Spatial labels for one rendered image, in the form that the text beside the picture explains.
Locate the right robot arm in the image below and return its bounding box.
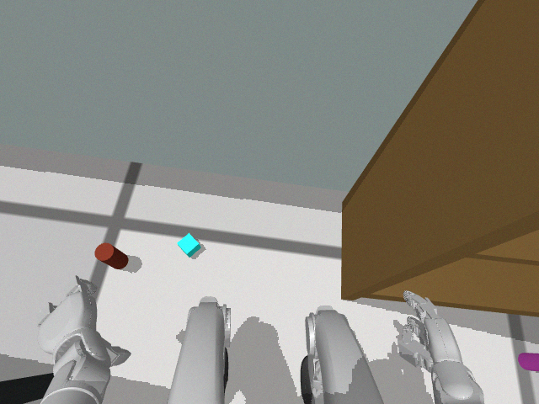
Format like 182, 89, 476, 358
431, 361, 484, 404

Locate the left robot hand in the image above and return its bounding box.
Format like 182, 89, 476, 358
36, 275, 131, 367

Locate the left robot arm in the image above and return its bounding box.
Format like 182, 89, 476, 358
40, 328, 111, 404

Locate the right robot hand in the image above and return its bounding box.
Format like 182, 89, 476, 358
398, 290, 463, 373

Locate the bookshelf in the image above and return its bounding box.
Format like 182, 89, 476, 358
341, 0, 539, 317

